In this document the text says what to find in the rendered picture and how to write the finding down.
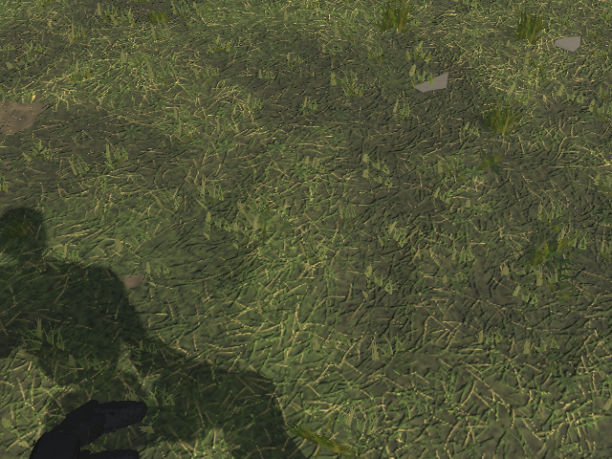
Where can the robot left hand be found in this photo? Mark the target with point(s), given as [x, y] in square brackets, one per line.
[84, 425]

